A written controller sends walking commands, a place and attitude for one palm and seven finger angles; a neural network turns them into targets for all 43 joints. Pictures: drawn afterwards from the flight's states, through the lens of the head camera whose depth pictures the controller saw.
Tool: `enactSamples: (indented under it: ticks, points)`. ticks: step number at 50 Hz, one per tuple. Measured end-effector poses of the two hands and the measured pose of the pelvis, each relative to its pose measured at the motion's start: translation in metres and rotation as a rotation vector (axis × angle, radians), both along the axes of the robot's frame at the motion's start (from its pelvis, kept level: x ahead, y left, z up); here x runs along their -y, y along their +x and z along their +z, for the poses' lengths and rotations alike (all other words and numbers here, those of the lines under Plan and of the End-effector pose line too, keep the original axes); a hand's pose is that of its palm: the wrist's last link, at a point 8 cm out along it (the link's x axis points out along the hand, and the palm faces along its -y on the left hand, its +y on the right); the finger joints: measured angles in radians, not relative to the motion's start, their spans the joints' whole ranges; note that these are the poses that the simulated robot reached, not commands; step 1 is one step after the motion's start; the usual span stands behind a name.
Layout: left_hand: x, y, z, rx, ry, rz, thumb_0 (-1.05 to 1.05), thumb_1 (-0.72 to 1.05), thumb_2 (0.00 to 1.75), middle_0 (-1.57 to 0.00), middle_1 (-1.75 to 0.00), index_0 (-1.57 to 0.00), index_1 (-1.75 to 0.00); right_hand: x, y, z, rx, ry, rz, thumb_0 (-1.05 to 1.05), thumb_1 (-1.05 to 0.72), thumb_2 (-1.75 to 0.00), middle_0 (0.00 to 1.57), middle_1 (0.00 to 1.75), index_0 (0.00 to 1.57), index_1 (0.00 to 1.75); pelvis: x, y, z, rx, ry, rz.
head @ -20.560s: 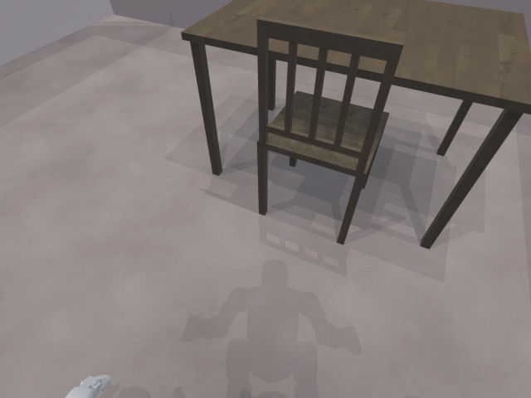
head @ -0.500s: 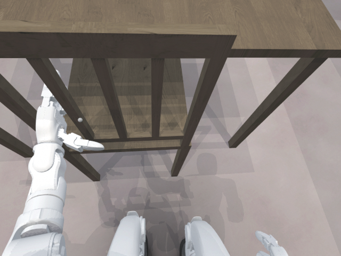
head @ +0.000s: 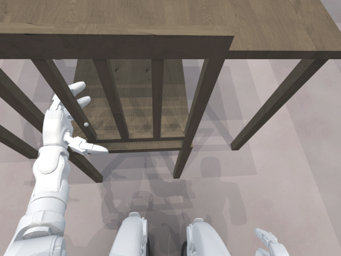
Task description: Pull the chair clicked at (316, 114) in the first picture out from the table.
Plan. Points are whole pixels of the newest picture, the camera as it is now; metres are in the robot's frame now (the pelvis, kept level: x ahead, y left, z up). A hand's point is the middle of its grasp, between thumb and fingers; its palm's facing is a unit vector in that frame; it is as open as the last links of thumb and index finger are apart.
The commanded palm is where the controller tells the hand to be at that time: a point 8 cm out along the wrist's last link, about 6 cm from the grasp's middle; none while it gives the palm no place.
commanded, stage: hook a spindle and tug to test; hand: left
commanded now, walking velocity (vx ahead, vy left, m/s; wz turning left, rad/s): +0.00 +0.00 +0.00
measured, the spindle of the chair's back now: (116, 107) +0.44 +0.13 +0.04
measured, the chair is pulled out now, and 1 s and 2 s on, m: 0.00 0.01 0.09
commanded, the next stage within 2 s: step backward, pulling the chair out in 1.12 s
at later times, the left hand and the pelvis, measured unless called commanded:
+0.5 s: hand (85, 123) +0.41 +0.20 +0.02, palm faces +0.07 -1.00 -0.03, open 5.6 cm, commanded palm +0.38 +0.24 +0.02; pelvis +0.00 +0.00 +0.00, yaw +0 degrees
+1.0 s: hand (86, 128) +0.39 +0.20 +0.02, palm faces +0.08 -1.00 -0.02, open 5.4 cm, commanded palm +0.35 +0.24 +0.02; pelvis +0.03 +0.01 +0.01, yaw -1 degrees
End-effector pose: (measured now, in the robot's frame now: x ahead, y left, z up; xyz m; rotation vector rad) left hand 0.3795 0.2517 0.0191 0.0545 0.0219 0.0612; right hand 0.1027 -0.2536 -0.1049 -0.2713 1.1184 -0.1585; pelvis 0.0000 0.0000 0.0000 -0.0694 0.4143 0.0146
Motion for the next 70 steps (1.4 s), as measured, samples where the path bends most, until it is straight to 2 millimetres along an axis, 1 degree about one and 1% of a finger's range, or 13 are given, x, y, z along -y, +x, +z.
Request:
enactSamples:
  ticks: [3, 6, 10, 13, 19, 24, 27, 44, 54, 62, 64, 67, 70]
  points:
    - [0.0, -0.002, -0.001, -0.013, -0.016, 0.006, -0.01, -0.42, 0.34, -0.3, -0.83, -0.29, -0.83, 0.001, -0.001, 0.001, 0.0, 0.0, -0.003, 0.0, -0.9, -0.9, 0.2, 0.3, 0.2, 0.29, 0.0, 0.0, 0.001, 0.002, 0.0, 0.001]
    - [-0.001, -0.002, -0.001, -0.007, -0.022, 0.015, -0.01, -0.32, 0.38, -0.35, -0.99, -0.34, -0.99, 0.002, -0.003, 0.001, -0.002, -0.005, -0.001, 0.0, -0.9, -0.9, 0.2, 0.3, 0.2, 0.29, 0.001, -0.001, 0.001, 0.002, 0.001, 0.001]
    - [-0.002, 0.0, -0.001, 0.005, -0.016, 0.02, -0.01, -0.15, 0.45, -0.41, -1.19, -0.4, -1.19, 0.004, -0.005, 0.0, -0.008, -0.014, 0.002, 0.0, -0.9, -0.9, 0.2, 0.3, 0.2, 0.29, 0.001, -0.001, 0.0, -0.002, 0.0, 0.002]
    - [-0.003, 0.002, -0.002, 0.01, -0.013, 0.015, 0.0, 0.0, 0.51, -0.45, -1.29, -0.44, -1.3, 0.005, -0.007, 0.0, -0.016, -0.019, 0.001, 0.0, -0.9, -0.9, 0.2, 0.3, 0.2, 0.29, 0.001, -0.002, -0.002, -0.004, -0.002, 0.003]
    - [-0.003, 0.002, -0.001, -0.002, -0.023, 0.014, 0.0, 0.32, 0.65, -0.48, -1.4, -0.46, -1.4, 0.005, -0.008, 0.0, -0.023, -0.016, -0.007, 0.0, -0.9, -0.9, 0.2, 0.3, 0.2, 0.29, 0.0, 0.0, 0.0, -0.005, -0.003, 0.002]
    - [-0.003, 0.002, -0.001, -0.006, -0.027, 0.012, 0.01, 0.59, 0.77, -0.48, -1.42, -0.46, -1.44, 0.002, -0.007, 0.003, -0.017, -0.013, -0.012, 0.0, -0.9, -0.9, 0.2, 0.3, 0.2, 0.29, -0.001, 0.002, 0.002, -0.004, -0.002, -0.001]
    - [-0.003, 0.002, -0.002, -0.002, -0.025, 0.009, 0.01, 0.71, 0.82, -0.48, -1.42, -0.47, -1.44, 0.0, -0.005, 0.004, -0.012, -0.012, -0.011, 0.0, -0.9, -0.9, 0.2, 0.3, 0.2, 0.29, -0.002, 0.003, 0.002, -0.005, -0.004, -0.002]
    - [0.001, -0.002, -0.001, -0.018, -0.036, 0.027, 0.02, 0.75, 0.78, -0.4, -1.45, -0.4, -1.45, -0.01, 0.016, 0.011, 0.019, 0.022, -0.018, 0.0, -0.9, -0.9, 0.2, 0.3, 0.2, 0.29, -0.01, 0.018, 0.008, -0.012, -0.003, -0.016]
    - [0.006, -0.018, 0.001, -0.036, -0.037, 0.013, 0.03, 0.75, 0.77, -0.37, -1.44, -0.39, -1.45, -0.016, 0.04, 0.018, 0.053, 0.04, -0.006, 0.0, -0.9, -0.9, 0.2, 0.3, 0.2, 0.29, -0.011, 0.032, 0.013, -0.015, -0.001, -0.018]
    - [0.009, -0.03, 0.001, -0.031, -0.036, 0.009, 0.02, 0.75, 0.76, -0.38, -1.42, -0.39, -1.45, -0.018, 0.061, 0.018, 0.093, 0.043, 0.02, 0.0, -0.9, -0.9, 0.2, 0.3, 0.2, 0.29, -0.01, 0.036, 0.013, -0.015, 0.0, -0.013]
    - [0.01, -0.03, 0.007, -0.084, 0.01, 0.028, 0.03, 0.73, 0.77, -0.38, -1.39, -0.39, -1.45, -0.021, 0.063, 0.023, 0.077, 0.04, -0.002, 0.0, -0.9, -0.9, 0.2, 0.3, 0.2, 0.29, -0.01, 0.035, 0.02, 0.041, 0.01, -0.007]
    - [0.012, -0.028, 0.02, -0.229, 0.078, 0.06, 0.06, 0.72, 0.78, -0.37, -1.31, -0.39, -1.45, -0.028, 0.064, 0.044, 0.077, 0.046, -0.041, 0.0, -0.9, -0.9, 0.2, 0.3, 0.2, 0.29, -0.01, 0.039, 0.044, 0.109, 0.025, 0.001]
    - [0.015, -0.029, 0.027, -0.336, 0.05, 0.112, 0.07, 0.72, 0.78, -0.33, -1.2, -0.41, -1.45, -0.032, 0.063, 0.065, 0.095, 0.057, -0.078, 0.0, -0.9, -0.9, 0.2, 0.3, 0.2, 0.29, -0.012, 0.046, 0.067, 0.142, 0.025, -0.007]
